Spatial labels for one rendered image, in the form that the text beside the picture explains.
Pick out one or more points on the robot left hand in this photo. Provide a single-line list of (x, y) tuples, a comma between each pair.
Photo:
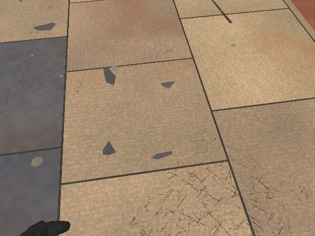
[(49, 228)]

